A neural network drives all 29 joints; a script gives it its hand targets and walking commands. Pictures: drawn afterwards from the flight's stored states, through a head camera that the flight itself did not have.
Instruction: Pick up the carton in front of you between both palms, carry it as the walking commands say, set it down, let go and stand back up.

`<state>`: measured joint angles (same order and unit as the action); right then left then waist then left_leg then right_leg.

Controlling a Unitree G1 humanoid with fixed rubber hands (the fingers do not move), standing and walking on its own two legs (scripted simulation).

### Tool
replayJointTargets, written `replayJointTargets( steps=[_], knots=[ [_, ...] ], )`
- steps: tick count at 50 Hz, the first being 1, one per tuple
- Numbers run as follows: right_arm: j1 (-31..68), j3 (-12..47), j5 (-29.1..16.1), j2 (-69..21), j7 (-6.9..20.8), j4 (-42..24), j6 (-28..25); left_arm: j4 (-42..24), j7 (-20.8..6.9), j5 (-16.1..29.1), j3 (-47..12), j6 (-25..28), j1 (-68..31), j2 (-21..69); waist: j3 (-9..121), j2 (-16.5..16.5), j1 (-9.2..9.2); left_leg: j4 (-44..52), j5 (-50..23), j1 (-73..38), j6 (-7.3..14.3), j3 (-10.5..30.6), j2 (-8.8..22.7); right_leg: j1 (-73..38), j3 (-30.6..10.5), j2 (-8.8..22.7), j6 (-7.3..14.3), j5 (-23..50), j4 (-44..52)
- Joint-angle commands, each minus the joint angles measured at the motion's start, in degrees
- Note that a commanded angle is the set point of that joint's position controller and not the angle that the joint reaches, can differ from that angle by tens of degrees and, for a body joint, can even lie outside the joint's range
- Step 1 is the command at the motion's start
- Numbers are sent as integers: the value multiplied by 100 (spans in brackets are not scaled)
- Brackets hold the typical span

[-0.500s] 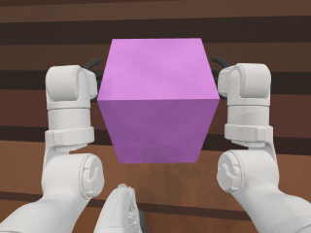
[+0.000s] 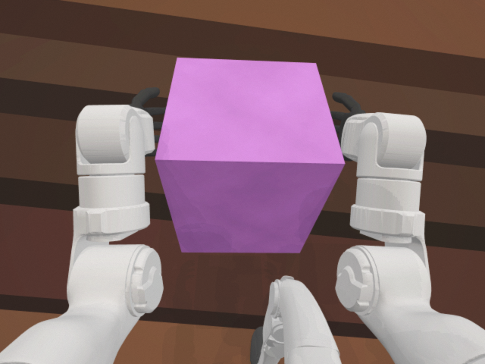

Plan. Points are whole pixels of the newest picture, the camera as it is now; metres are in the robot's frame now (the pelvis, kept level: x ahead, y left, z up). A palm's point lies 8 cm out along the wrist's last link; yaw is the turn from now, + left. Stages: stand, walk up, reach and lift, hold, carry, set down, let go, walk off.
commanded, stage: carry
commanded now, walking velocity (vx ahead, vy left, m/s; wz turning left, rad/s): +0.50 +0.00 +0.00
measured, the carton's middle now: (244, 164) +0.39 +0.00 +0.12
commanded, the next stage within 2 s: none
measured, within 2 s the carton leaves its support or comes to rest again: neither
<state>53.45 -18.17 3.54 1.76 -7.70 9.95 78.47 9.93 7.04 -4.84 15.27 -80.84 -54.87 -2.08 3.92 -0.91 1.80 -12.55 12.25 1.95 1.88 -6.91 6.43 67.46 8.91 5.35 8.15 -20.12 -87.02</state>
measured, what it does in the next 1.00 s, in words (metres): climbs: right foot 0.16 m higher, then left foot 0.16 m higher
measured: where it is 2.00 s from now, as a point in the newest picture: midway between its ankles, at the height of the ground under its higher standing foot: (224, 73)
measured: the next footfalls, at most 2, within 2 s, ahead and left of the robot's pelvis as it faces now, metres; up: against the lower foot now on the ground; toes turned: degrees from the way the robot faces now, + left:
right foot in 0.02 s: +0.21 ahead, -0.11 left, +0.16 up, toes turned -5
left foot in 0.56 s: +0.56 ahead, +0.14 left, +0.32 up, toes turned +8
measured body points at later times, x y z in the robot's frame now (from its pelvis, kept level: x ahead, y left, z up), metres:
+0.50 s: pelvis +0.29 +0.01 +0.15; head +0.29 -0.03 +0.60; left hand +0.66 +0.17 +0.36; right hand +0.69 -0.13 +0.34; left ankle +0.45 +0.14 -0.35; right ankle +0.17 -0.10 -0.60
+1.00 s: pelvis +0.57 +0.02 +0.31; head +0.58 +0.05 +0.76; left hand +0.97 +0.17 +0.49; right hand +0.95 -0.13 +0.51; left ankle +0.52 +0.14 -0.44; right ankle +0.70 -0.10 -0.16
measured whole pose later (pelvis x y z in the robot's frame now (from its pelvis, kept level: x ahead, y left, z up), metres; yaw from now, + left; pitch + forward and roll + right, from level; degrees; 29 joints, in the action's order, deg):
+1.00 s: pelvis +0.57 +0.02 +0.31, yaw +0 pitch +3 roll -2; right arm 52.8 -15.4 2.7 0.9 -9.1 9.7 77.2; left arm 7.5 6.1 -5.2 16.9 -80.2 -52.6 -2.6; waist 2.6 -1.9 3.8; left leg -20.7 16.0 7.3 1.4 -6.2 4.1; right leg 73.0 3.4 6.3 7.0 -26.9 -108.8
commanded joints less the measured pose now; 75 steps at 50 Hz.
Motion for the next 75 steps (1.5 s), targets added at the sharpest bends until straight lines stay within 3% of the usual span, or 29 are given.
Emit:
replayJointTargets(
  steps=[1, 3, 4, 5, 6, 10, 15, 18, 22, 24, 27, 29, 30, 31, 36, 40, 43, 46, 48, 51, 54, 55, 56, 57, 58, 62, 67, 71, 75],
  knots=[
    [4006, 2693, -2306, -5801, 1591, 164, 140, 94, -920, 2483, -3060, 180, -3996, 6188, 2806, 2195, -959, -1269, -9420, 29, 821, -527, 474, -3830, 1091, -959, 148, 552, 1836],
    [3952, 2553, -2111, -5883, 1573, 213, 85, -121, -1004, 2751, -3166, 312, -4350, 6595, 3738, 1345, -1482, -4246, -8823, -74, 366, -293, 111, -5626, 237, -1245, 112, 976, 4323],
    [3864, 2505, -1929, -5888, 1548, 221, -12, -191, -1096, 2904, -3240, 412, -4251, 6840, 3477, 193, -1216, -5985, -2182, 2236, 9, 146, -575, -6981, -2389, -138, 640, 3530, 5612],
    [3642, 2493, -1786, -5972, 1491, 302, -43, -296, -1164, 3109, -3350, 494, -4434, 6944, 4053, -1434, -1007, -9183, -132, 3582, -274, 1241, -1593, -8192, -4856, 1156, 1584, 6780, 5766],
    [3643, 2361, -1598, -5767, 1428, 299, -110, -613, -1235, 3303, -3428, 577, -4714, 7183, 4426, -866, -1005, -10173, -36, 4045, 22, 1937, -1459, -8507, -4680, 1082, 1695, 6056, 5386],
    [4034, 2492, -1535, -5524, 1188, -567, -219, -1488, -1382, 3647, -3637, 723, -5414, 7357, 2713, -57, -835, -9425, 213, 5382, 454, 1581, -832, -7516, -3491, 784, 600, 807, 5684],
    [3470, 2864, -1434, -5296, 982, -656, -181, -1337, -1374, 3410, -3473, 535, -4694, 6828, 2411, 147, -760, -7839, 505, 5853, 365, 628, -354, -7820, -2657, 999, 659, 2373, 6259],
    [3481, 3107, -1512, -5335, 987, -397, -37, -877, -1403, 3112, -3285, 378, -4185, 6329, 2207, -682, -1131, -10774, 1927, 8364, 512, 665, -274, -9161, -3134, 1567, 1136, 2620, 6663],
    [3837, 3145, -1741, -5362, 962, -77, 98, -576, -1470, 2937, -2966, 236, -4388, 5937, 988, -361, -662, -9641, 1866, 8536, 408, 265, 122, -7873, -1966, 980, 380, 654, 7549],
    [4128, 3218, -1961, -5505, 934, 16, 121, -449, -1473, 2858, -2802, 188, -4395, 5826, 858, -511, -515, -7068, 1259, 5484, 402, -640, -59, -5505, -708, 396, 434, 2004, 8783],
    [4201, 3204, -2347, -5992, 974, 253, 126, -88, -1420, 2533, -2351, 109, -4131, 5688, 2679, -1989, 639, -5796, -151, 2255, 748, -1199, -1024, -5944, 293, 485, 194, 9923, 6565],
    [4428, 3364, -2724, -6537, 1089, 92, 5, 76, -1393, 2265, -2218, 154, -4106, 5621, 3408, -1254, 1340, -2834, -341, 695, 369, -542, -1417, -6445, 177, 282, -245, 8966, 3239],
    [4721, 3482, -2901, -6730, 1177, -25, -103, 178, -1366, 1998, -2175, 230, -3870, 5810, 3689, 492, 648, -1804, -2718, -725, 1118, 2427, 137, -4706, -353, -685, -781, 2769, 1170],
    [4651, 3571, -3136, -7020, 1287, -71, -224, 336, -1320, 1744, -1936, 306, -3406, 5601, 4571, 1523, 547, -1350, -3058, -1136, 2161, 4957, 1092, -3658, -1575, -1453, -866, 1023, -1754],
    [5592, 3780, -3630, -7508, 1530, -1059, -513, -463, -1128, 1636, -2070, 496, -4093, 5612, 2807, 246, 114, -1451, 845, 60, 1302, 3496, 746, -1941, -1740, -509, -88, 980, -2056],
    [4929, 3718, -3313, -7205, 1456, -935, -442, -704, -1090, 1723, -2559, 518, -3810, 5593, 2625, -78, 178, -1105, -408, -547, 1375, 2730, 1096, -1093, -1265, -264, -140, 208, -1189],
    [4346, 3571, -2969, -6662, 1375, -728, -268, -630, -1108, 1943, -2865, 382, -3761, 5675, 2457, 538, 689, -927, -1257, -1912, 1741, 2910, 1492, 1248, -1033, -278, 25, -990, -3655],
    [4125, 3381, -2720, -6268, 1380, -566, -144, -393, -1080, 2073, -3018, 256, -3722, 5596, 1845, 175, 466, -639, 84, -2189, 1208, 2334, 1157, 2457, -1038, 35, 61, -1432, -3473],
    [4199, 3245, -2676, -6095, 1456, -498, -74, -377, -1043, 2150, -3017, 224, -3944, 5607, 1407, 717, 290, 72, 895, -922, 966, 1651, 762, 1660, -420, 173, -160, -805, -2596],
    [4358, 3012, -2562, -5919, 1507, -240, 45, -147, -974, 2352, -3077, 166, -4122, 5850, 1422, 1471, -248, 875, -3114, 1725, 958, -400, 115, -2512, 381, -71, -66, 270, 738],
    [3914, 2630, -2257, -5823, 1536, 234, 92, 79, -976, 2663, -3033, 233, -4032, 6276, 2995, 2212, -1127, -1726, -9460, -33, 784, -597, 493, -4135, 1145, -1038, 74, 421, 2180],
    [3884, 2541, -2164, -5905, 1538, 317, 77, -28, -1002, 2748, -3063, 307, -4237, 6455, 3494, 1588, -1447, -3440, -9248, -354, 479, -673, 164, -4991, 849, -1285, 54, 935, 3761],
    [3933, 2518, -2045, -5856, 1524, 323, 18, -114, -1068, 2889, -3127, 367, -4241, 6741, 3522, 1280, -1558, -4599, -6849, 543, 313, -106, 42, -5817, -542, -1039, 115, 933, 4946],
    [3536, 2462, -1894, -6128, 1506, 444, -58, -267, -1142, 3011, -3212, 487, -4458, 6762, 3755, -1077, -1003, -7384, -539, 3333, -315, 407, -1207, -7630, -4600, 978, 1190, 4339, 5862],
    [3562, 2318, -1660, -5825, 1446, 492, -126, -418, -1232, 3257, -3268, 550, -4635, 7063, 4442, -985, -842, -9395, -180, 3485, -72, 1804, -1290, -7920, -5092, 1157, 1409, 5070, 5707],
    [4142, 2525, -1649, -5796, 1222, -452, -241, -1402, -1446, 3607, -3501, 727, -5458, 7344, 2784, -309, -636, -9465, -114, 5146, 456, 1507, -731, -7102, -3490, 778, 551, 642, 5670],
    [3814, 3074, -1762, -5691, 1039, -696, -216, -1179, -1420, 3290, -3328, 554, -4602, 6841, 2472, 74, -709, -7900, 346, 5791, 382, 556, -424, -7549, -2571, 905, 601, 1648, 6224],
    [3646, 3309, -1842, -5675, 1036, -313, -14, -700, -1396, 2881, -3127, 345, -3968, 6175, 2182, -607, -1057, -11329, 2050, 8934, 592, 726, -266, -9309, -3115, 1590, 1055, 2041, 6604],
    [4011, 3239, -2072, -5638, 1010, 35, 103, -487, -1453, 2752, -2809, 208, -4304, 5739, 904, -425, -500, -9661, 1503, 8329, 414, 147, 72, -7278, -1807, 838, 277, 18, 7607]
  ],
)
